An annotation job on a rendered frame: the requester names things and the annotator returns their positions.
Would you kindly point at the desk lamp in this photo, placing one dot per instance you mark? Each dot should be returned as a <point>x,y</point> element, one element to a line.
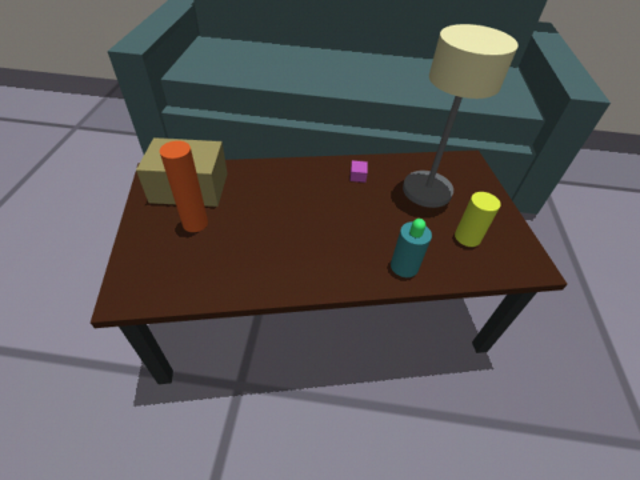
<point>470,61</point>

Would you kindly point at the coffee table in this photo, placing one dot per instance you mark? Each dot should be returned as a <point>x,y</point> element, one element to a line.
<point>295,234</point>

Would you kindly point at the sofa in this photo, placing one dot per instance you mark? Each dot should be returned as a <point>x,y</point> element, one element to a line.
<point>304,78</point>

